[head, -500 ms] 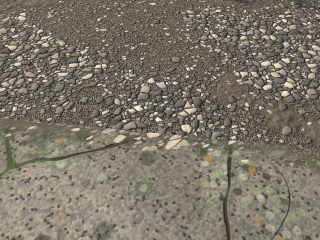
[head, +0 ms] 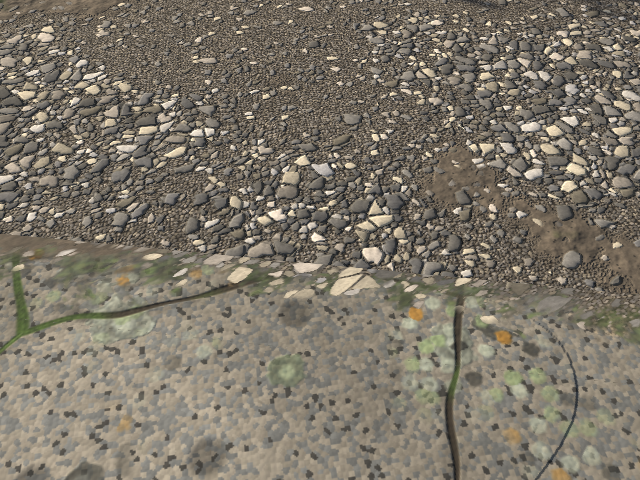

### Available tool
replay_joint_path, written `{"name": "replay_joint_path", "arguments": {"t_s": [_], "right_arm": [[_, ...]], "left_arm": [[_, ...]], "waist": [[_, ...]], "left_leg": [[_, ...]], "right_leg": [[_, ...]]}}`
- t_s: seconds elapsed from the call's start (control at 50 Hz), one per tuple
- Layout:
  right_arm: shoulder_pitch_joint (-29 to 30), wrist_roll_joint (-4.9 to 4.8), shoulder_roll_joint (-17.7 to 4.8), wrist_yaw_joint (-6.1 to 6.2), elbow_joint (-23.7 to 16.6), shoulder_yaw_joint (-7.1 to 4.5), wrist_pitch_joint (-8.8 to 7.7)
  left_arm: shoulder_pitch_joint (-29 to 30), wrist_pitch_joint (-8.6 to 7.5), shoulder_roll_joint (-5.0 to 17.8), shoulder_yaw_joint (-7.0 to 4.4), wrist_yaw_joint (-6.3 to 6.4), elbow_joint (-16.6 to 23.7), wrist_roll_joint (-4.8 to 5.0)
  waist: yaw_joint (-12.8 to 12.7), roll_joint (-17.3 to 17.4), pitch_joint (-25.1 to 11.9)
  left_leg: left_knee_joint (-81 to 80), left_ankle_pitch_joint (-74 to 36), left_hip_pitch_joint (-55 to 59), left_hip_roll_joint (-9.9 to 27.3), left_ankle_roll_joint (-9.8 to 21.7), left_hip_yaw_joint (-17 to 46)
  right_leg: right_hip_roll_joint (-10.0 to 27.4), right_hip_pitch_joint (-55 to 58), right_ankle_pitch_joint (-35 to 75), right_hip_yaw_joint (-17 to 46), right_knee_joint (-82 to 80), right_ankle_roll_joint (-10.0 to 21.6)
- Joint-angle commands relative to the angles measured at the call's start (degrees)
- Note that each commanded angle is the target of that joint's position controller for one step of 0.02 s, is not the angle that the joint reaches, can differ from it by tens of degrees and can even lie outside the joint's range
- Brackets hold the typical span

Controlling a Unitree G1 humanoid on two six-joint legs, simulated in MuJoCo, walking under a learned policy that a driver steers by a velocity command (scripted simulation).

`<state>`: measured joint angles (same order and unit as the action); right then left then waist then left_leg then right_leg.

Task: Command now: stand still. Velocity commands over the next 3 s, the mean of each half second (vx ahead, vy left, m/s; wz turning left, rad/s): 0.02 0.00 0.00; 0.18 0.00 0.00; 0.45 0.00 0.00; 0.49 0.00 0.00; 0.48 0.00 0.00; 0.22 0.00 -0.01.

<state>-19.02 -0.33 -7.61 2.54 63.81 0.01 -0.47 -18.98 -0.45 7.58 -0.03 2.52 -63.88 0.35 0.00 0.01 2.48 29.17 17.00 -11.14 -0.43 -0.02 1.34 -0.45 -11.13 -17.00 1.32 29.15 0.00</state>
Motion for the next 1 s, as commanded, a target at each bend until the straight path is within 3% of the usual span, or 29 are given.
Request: {"name": "replay_joint_path", "arguments": {"t_s": [0.02,0.1,0.12,0.14,0.18,0.3,0.64,0.66,0.7,0.72,0.76,0.84,0.88,0.92,0.94,0.98,1.0], "right_arm": [[-5.04,0.01,-4.06,0.13,-0.32,-0.6,-0.21],[-5.33,0.01,-3.93,0.13,-0.33,-0.59,-0.26],[-6.47,0.03,-3.47,0.19,0.26,-0.51,-0.21],[-5.91,-0.05,-3.38,0.21,0.09,-0.49,-0.17],[-5.45,0.06,-3.26,0.22,-0.12,-0.42,-0.36],[-6.41,-0.07,-3.51,-0.04,-0.07,-0.38,-0.72],[-6.43,-0.08,-3.62,0.02,-0.63,-0.56,-0.46],[-7.49,-0.05,-3.15,0.07,-0.04,-0.49,-0.39],[-7.55,-0.7,-4.57,0.34,-0.25,-1.14,-0.27],[-6.99,-0.91,-5.0,0.42,-0.84,-1.33,-0.56],[-7.21,-1.45,-4.55,0.19,-1.61,-1.33,-2.06],[-9.77,-1.89,-5.22,-0.89,-2.17,-1.73,-4.79],[-13.74,-2.23,-7.16,-1.39,-1.73,-2.26,-5.71],[-17.9,-2.1,-11.62,-1.74,-1.15,-3.44,-6.45],[-19.09,-1.77,-11.33,-1.83,-1.14,-3.46,-6.77],[-21.37,-1.13,-11.04,-1.92,-0.88,-3.43,-6.88],[-19.8,-1.26,-11.09,-1.54,-1.46,-3.33,-6.45]], "left_arm": [[-5.04,-0.21,4.05,-0.59,0.13,0.32,-0.01],[-5.33,-0.26,3.93,-0.58,0.13,0.31,-0.01],[-6.47,-0.21,3.47,-0.5,0.19,-0.27,-0.02],[-5.92,-0.17,3.37,-0.48,0.22,-0.1,0.05],[-5.46,-0.36,3.25,-0.4,0.22,0.1,-0.06],[-6.43,-0.72,3.51,-0.36,-0.03,0.04,0.06],[-6.46,-0.45,3.63,-0.54,0.04,0.59,0.09],[-7.53,-0.39,3.15,-0.46,0.09,0.01,0.06],[-7.6,-0.27,4.53,-1.1,0.36,0.2,0.71],[-7.03,-0.56,4.96,-1.29,0.44,0.81,0.91],[-7.1,-2.06,4.43,-1.25,0.21,1.61,1.43],[-6.75,-4.94,3.98,-1.26,-0.98,3.09,1.77],[-3.95,-6.22,2.94,-0.91,-1.68,4.94,1.9],[-0.22,-7.6,1.34,-0.33,-2.39,7.78,1.84],[2.67,-8.2,2.4,-0.37,-2.77,9.2,1.69],[8.82,-8.89,4.6,-0.66,-3.3,12.76,2.11],[10.78,-8.94,5.64,-0.77,-3.46,14.41,2.48]], "waist": [[0.0,0.05,3.03],[0.0,0.05,3.14],[0.0,0.05,1.57],[0.0,0.05,3.79],[0.0,0.05,5.36],[0.0,0.04,2.94],[0.0,0.05,2.67],[0.0,0.05,1.1],[0.0,0.1,3.32],[0.0,0.13,6.31],[0.05,0.21,9.53],[0.88,1.47,8.4],[2.54,5.03,7.87],[3.37,11.96,7.38],[4.26,11.39,7.21],[5.67,9.95,5.92],[4.88,8.27,5.42]], "left_leg": [[-5.16,-8.04,-2.2,0.18,1.07,-0.05],[-5.29,-7.24,-2.54,0.21,1.1,-0.01],[-5.31,-1.56,-1.93,-0.47,1.32,-0.68],[-5.58,0.11,-3.36,-0.49,1.41,-0.46],[-5.76,-1.48,-4.39,-0.22,1.43,-0.14],[-4.65,-8.34,-2.59,0.12,1.27,-0.12],[-4.68,-9.53,-2.36,0.35,1.2,-0.02],[-4.72,-3.98,-1.68,-0.33,1.41,-0.7],[-3.62,15.89,-4.82,-1.48,3.29,-1.0],[-3.97,22.62,-7.69,-0.61,4.41,0.4],[-4.03,25.25,-10.23,1.56,6.15,3.37],[-3.82,22.61,-7.64,3.95,8.95,8.24],[-7.51,22.53,-1.98,7.46,11.93,15.42],[-12.41,13.4,6.0,17.48,17.67,31.83],[-12.08,4.38,10.32,20.34,19.0,35.29],[-10.57,-6.48,19.7,23.73,18.22,36.63],[-10.18,-7.38,20.84,23.85,15.68,33.7]], "right_leg": [[0.2,-2.19,8.04,-0.04,-5.14,1.04],[0.22,-2.54,7.24,-0.01,-5.27,1.06],[-0.46,-1.92,1.57,-0.68,-5.28,1.28],[-0.48,-3.35,-0.08,-0.46,-5.54,1.37],[-0.21,-4.37,1.52,-0.14,-5.72,1.39],[0.14,-2.59,8.32,-0.12,-4.62,1.22],[0.37,-2.35,9.5,-0.02,-4.64,1.13],[-0.32,-1.67,3.97,-0.73,-4.67,1.33],[-1.52,-4.82,-15.75,-1.11,-3.45,3.21],[-0.69,-7.72,-22.41,0.24,-3.72,4.31],[1.35,-10.47,-24.81,2.98,-3.53,5.98],[1.7,-12.66,-19.87,4.18,0.44,7.44],[-0.34,-17.72,-14.64,1.31,6.88,7.1],[-1.79,-26.41,-6.62,-2.85,18.47,6.51],[-1.11,-32.08,-10.28,-1.72,23.1,6.58],[2.9,-44.79,-20.39,2.82,32.53,6.1],[5.57,-47.72,-20.66,4.41,32.22,5.91]]}}
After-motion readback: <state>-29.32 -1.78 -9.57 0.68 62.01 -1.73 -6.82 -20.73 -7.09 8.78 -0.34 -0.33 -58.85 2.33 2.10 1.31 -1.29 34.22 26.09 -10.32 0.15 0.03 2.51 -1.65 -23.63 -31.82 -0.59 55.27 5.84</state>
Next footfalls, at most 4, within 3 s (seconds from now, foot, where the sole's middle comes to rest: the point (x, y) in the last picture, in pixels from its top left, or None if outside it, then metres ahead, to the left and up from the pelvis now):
1.14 right None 0.23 -0.18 -0.77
1.72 left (331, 418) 0.63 0.01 -0.77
2.24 right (427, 316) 0.90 -0.23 -0.77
3.00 left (315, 260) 1.20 0.05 -0.93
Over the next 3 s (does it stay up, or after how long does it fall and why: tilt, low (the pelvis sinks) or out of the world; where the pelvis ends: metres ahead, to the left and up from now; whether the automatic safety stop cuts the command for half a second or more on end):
stays up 1.07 -0.08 -0.13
